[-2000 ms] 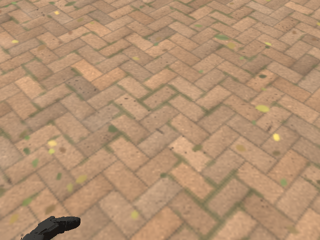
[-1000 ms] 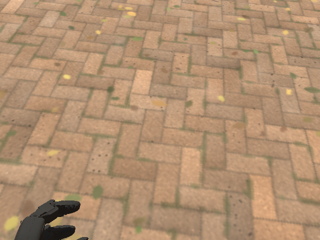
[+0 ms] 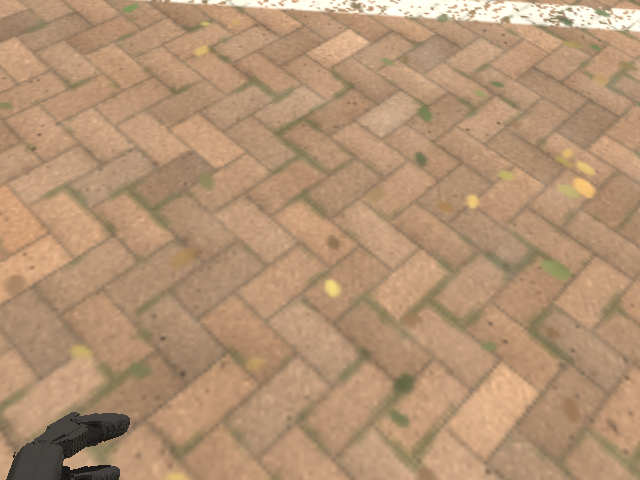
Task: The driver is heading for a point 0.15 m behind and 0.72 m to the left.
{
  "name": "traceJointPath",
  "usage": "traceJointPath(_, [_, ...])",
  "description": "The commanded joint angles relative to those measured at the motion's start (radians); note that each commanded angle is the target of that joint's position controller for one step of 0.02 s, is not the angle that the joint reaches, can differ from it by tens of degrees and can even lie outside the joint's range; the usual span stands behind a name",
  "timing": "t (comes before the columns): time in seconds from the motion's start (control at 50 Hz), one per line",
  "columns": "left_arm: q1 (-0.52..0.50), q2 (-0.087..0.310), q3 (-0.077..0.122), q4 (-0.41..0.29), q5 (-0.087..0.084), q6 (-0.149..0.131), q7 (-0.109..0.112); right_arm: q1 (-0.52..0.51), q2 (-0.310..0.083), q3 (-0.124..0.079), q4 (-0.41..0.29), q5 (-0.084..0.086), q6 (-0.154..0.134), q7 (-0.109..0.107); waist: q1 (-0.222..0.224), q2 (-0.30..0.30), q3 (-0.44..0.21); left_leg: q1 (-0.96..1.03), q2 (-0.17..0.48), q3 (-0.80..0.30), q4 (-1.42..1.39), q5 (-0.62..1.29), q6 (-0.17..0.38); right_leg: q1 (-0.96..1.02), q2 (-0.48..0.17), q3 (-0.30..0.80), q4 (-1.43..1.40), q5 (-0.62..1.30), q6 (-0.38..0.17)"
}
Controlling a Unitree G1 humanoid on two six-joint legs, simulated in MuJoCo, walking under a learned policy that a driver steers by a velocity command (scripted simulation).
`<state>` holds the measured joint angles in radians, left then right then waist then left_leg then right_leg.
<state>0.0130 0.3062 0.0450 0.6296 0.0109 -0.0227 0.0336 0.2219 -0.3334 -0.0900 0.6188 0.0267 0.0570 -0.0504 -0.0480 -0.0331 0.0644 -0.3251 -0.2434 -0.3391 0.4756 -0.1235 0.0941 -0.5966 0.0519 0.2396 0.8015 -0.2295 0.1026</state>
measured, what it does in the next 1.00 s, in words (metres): walks ahead, turning left: right foot, then left foot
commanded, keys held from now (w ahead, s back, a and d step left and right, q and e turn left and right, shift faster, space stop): q+shift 0.06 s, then w+q+shift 0.22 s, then q+shift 0.72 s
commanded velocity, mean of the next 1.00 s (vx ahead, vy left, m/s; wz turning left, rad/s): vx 0.23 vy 0.00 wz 0.99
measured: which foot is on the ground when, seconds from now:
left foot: down 0.00-0.14, up 0.16-0.58, down 0.60-1.00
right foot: up 0.00-0.10, down 0.12-0.62, up 0.64-1.00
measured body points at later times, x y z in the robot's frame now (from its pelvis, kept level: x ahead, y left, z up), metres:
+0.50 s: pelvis +0.15 -0.01 +0.00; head +0.17 +0.02 +0.45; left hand +0.06 +0.28 -0.12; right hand +0.45 -0.16 -0.07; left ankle +0.20 +0.19 -0.67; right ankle +0.13 -0.16 -0.74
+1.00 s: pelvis +0.28 +0.10 +0.00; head +0.29 +0.15 +0.44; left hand +0.17 +0.42 -0.10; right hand +0.62 +0.07 -0.07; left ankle +0.22 +0.18 -0.74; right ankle +0.46 +0.08 -0.71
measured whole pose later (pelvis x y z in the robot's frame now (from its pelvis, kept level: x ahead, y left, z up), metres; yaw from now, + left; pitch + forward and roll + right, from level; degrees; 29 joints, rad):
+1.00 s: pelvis +0.28 +0.10 +0.00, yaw +57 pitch +3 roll -1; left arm 0.05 0.32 0.05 0.67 0.01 -0.02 0.01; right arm 0.18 -0.34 -0.09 0.57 0.02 0.06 -0.04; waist -0.02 -0.03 0.05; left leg -0.36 -0.17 -0.29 0.54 -0.20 0.04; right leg -0.54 0.05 0.18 0.75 -0.25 0.09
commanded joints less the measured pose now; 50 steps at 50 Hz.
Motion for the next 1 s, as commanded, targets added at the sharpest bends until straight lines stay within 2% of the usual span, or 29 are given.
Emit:
traceJointPath(0.02, [-0.054,0.09,0.033,-0.07,-0.003,-0.033,-0.005,-0.003,-0.139,-0.041,-0.081,-0.005,-0.004,-0.007,0.001,0.179,-0.163,0.175,0.233,-0.282,-0.052,0.15,0.074,0.061,0.039,-0.031,-0.111,0.01,-0.008])
traceJointPath(0.06, [-0.038,0.102,0.042,-0.057,-0.004,-0.045,-0.014,-0.015,-0.133,-0.041,-0.094,-0.004,-0.002,-0.003,0.007,0.191,-0.172,0.194,0.234,-0.324,-0.011,0.206,0.063,0.142,0.041,-0.023,-0.227,0.008,-0.022])
traceJointPath(0.1, [0.031,0.11,0.057,-0.023,-0.026,-0.043,-0.024,-0.054,-0.12,-0.033,-0.115,0.002,0.004,0.007,0.04,0.158,-0.193,0.074,0.193,-0.329,0.019,-0.194,0.043,0.356,0.004,-0.046,-0.388,0.092,-0.049])
traceJointPath(0.12, [0.056,0.114,0.064,-0.02,-0.031,-0.034,-0.022,0.001,-0.086,-0.019,-0.103,0.005,0.004,0.018,0.039,0.059,-0.221,-0.063,0.134,-0.26,0.126,-0.533,0.018,0.546,-0.086,-0.022,-0.443,0.076,-0.093])
traceJointPath(0.14, [0.156,0.138,0.07,-0.026,-0.025,-0.021,-0.013,0.061,-0.027,0.003,-0.082,-0.008,-0.001,0.025,0.065,-0.039,-0.269,-0.202,0.062,-0.095,0.35,-0.632,-0.007,0.702,-0.272,0.146,-0.44,-0.17,-0.167])
traceJointPath(0.16, [0.206,0.212,0.081,-0.01,0.01,-0.028,-0.021,0.016,-0.05,0.003,-0.151,0.013,-0.02,0.034,0.059,-0.255,-0.19,-0.432,0.056,0.026,0.478,-0.492,-0.017,0.683,-0.416,0.463,-0.585,-0.498,-0.268])
traceJointPath(0.18, [0.144,0.192,0.087,-0.027,0.005,-0.042,-0.019,-0.036,-0.127,-0.008,-0.15,0.002,-0.038,0.035,0.061,-0.228,-0.084,-0.519,0.161,0.082,0.557,-0.368,-0.055,0.61,-0.416,0.485,-0.614,-0.562,-0.28])
traceJointPath(0.2, [0.122,0.159,0.077,-0.033,-0.007,-0.044,-0.007,-0.044,-0.171,-0.021,-0.132,-0.01,-0.042,0.036,0.066,-0.171,-0.055,-0.533,0.195,0.116,0.603,-0.291,-0.081,0.581,-0.377,0.38,-0.61,-0.514,-0.249])
traceJointPath(0.24, [0.142,0.143,0.065,-0.035,-0.025,-0.037,0.008,-0.003,-0.149,-0.018,-0.107,-0.024,-0.038,0.037,0.07,-0.101,-0.049,-0.534,0.235,0.196,0.728,-0.21,-0.114,0.561,-0.317,0.21,-0.607,-0.418,-0.199])
traceJointPath(0.3, [0.216,0.135,0.052,-0.008,-0.008,-0.05,0.003,-0.025,-0.098,-0.004,-0.12,-0.014,-0.051,0.044,0.091,-0.079,-0.018,-0.572,0.303,0.276,0.856,-0.126,-0.122,0.506,-0.279,0.037,-0.634,-0.316,-0.204])
traceJointPath(0.38, [0.219,0.127,0.045,0.022,0.019,-0.047,-0.007,-0.083,-0.068,0.005,-0.14,-0.002,-0.055,0.048,0.097,-0.069,0.032,-0.554,0.362,0.275,0.77,-0.017,-0.172,0.464,-0.274,-0.162,-0.63,0.061,-0.251])
traceJointPath(0.42, [0.211,0.148,0.052,0.036,0.018,-0.037,-0.011,-0.106,-0.054,0.009,-0.144,0.0,-0.056,0.06,0.101,-0.071,0.03,-0.499,0.373,0.296,0.639,0.032,-0.183,0.468,-0.276,-0.246,-0.607,0.224,-0.259])
traceJointPath(0.5, [0.202,0.204,0.071,0.057,-0.014,-0.016,-0.013,-0.156,-0.035,0.013,-0.153,-0.001,-0.05,0.095,0.111,-0.07,0.008,-0.344,0.353,0.371,0.353,0.058,-0.148,0.516,-0.302,-0.344,-0.554,0.383,-0.233])
traceJointPath(0.54, [0.183,0.223,0.082,0.059,-0.041,-0.01,-0.019,-0.14,-0.059,0.001,-0.148,-0.002,-0.038,0.106,0.091,-0.081,-0.022,-0.255,0.317,0.417,0.263,-0.008,-0.11,0.562,-0.313,-0.387,-0.473,0.536,-0.207])
traceJointPath(0.56, [0.177,0.229,0.087,0.06,-0.055,-0.01,-0.021,-0.099,-0.081,-0.012,-0.136,-0.006,-0.032,0.105,0.064,-0.081,-0.055,-0.175,0.274,0.447,0.216,-0.045,-0.082,0.579,-0.312,-0.407,-0.386,0.691,-0.192])
traceJointPath(0.58, [0.17,0.221,0.087,0.061,-0.067,-0.01,-0.024,0.0,-0.113,-0.033,-0.107,-0.008,-0.029,0.1,0.01,-0.069,-0.11,-0.04,0.221,0.467,0.144,-0.035,-0.046,0.575,-0.3,-0.433,-0.234,0.802,-0.17])
traceJointPath(0.6, [0.179,0.186,0.075,0.058,-0.068,-0.016,-0.028,0.175,-0.172,-0.067,-0.054,-0.01,-0.027,0.082,-0.073,-0.008,-0.199,0.224,0.175,0.438,0.04,0.077,0.012,0.459,-0.256,-0.454,0.013,0.72,-0.121])
traceJointPath(0.62, [0.273,0.063,0.037,0.032,-0.001,-0.024,-0.04,0.202,-0.274,-0.089,-0.055,0.019,-0.021,0.056,-0.011,0.253,-0.25,0.501,0.365,0.138,0.048,0.498,0.101,0.138,-0.15,-0.442,0.303,-0.185,-0.051])
traceJointPath(0.64, [0.327,0.062,0.015,-0.02,0.023,-0.036,-0.045,0.126,-0.362,-0.094,-0.128,-0.02,-0.045,0.062,0.052,0.384,-0.483,0.693,0.628,-0.441,-0.035,0.321,0.38,-0.141,0.012,-0.244,0.646,-0.504,-0.016])
traceJointPath(0.66, [0.191,0.164,0.037,-0.015,-0.001,-0.048,-0.044,0.127,-0.26,-0.073,-0.145,-0.032,-0.063,0.077,-0.054,0.159,-0.508,0.653,0.585,-0.384,-0.111,0.182,0.32,-0.177,-0.042,-0.104,0.629,-0.363,-0.052])
traceJointPath(0.68, [0.114,0.158,0.034,-0.044,-0.02,-0.05,-0.035,0.09,-0.23,-0.06,-0.127,-0.022,-0.074,0.076,-0.032,0.13,-0.371,0.525,0.543,-0.285,-0.132,0.107,0.267,-0.182,-0.056,-0.112,0.565,-0.271,-0.074])
traceJointPath(0.7, [0.123,0.145,0.034,-0.022,-0.008,-0.045,-0.019,0.039,-0.194,-0.052,-0.123,-0.001,-0.074,0.069,0.012,0.048,-0.268,0.392,0.479,-0.198,-0.139,0.062,0.209,-0.158,-0.094,-0.109,0.473,-0.208,-0.071])
traceJointPath(0.72, [0.128,0.157,0.038,-0.017,0.004,-0.036,-0.01,-0.017,-0.167,-0.041,-0.13,0.005,-0.067,0.059,0.045,0.072,-0.22,0.281,0.444,-0.14,-0.141,0.088,0.185,-0.103,-0.107,-0.104,0.392,-0.175,-0.066])
traceJointPath(0.74, [0.133,0.163,0.041,-0.011,0.004,-0.025,-0.013,-0.06,-0.159,-0.036,-0.143,-0.009,-0.059,0.049,0.073,0.099,-0.193,0.183,0.407,-0.095,-0.154,0.134,0.171,-0.031,-0.103,-0.111,0.351,-0.155,-0.061])
traceJointPath(0.78, [0.154,0.135,0.037,0.007,0.011,-0.015,-0.016,-0.09,-0.165,-0.042,-0.145,-0.02,-0.051,0.035,0.09,0.102,-0.196,0.104,0.369,-0.049,-0.135,0.279,0.17,0.032,-0.069,-0.133,0.279,-0.129,-0.033])
traceJointPath(0.82, [0.138,0.109,0.029,0.005,0.011,-0.009,-0.015,-0.073,-0.177,-0.047,-0.132,-0.015,-0.042,0.022,0.084,0.089,-0.206,0.085,0.349,-0.052,-0.114,0.323,0.167,0.042,-0.04,-0.13,0.2,-0.103,-0.008])
traceJointPath(0.88, [0.096,0.095,0.026,-0.006,0.005,0.001,-0.014,-0.076,-0.178,-0.048,-0.124,-0.006,-0.025,0.007,0.073,0.114,-0.202,0.066,0.319,-0.095,-0.094,0.208,0.135,0.049,-0.007,-0.109,0.103,-0.041,0.005])
traceJointPath(0.94, [0.054,0.095,0.028,-0.02,-0.001,-0.001,-0.014,-0.08,-0.17,-0.045,-0.12,-0.007,-0.013,0.004,0.057,0.159,-0.186,0.055,0.298,-0.147,-0.069,0.131,0.105,0.081,0.014,-0.089,0.004,-0.007,0.0])
traceJointPath(1.0, [0.039,0.102,0.035,-0.029,-0.004,-0.015,-0.02,-0.078,-0.16,-0.044,-0.119,-0.006,-0.008,0.007,0.045,0.196,-0.187,0.085,0.293,-0.216,-0.02,0.172,0.089,0.145,0.025,-0.069,-0.123,-0.025,-0.016])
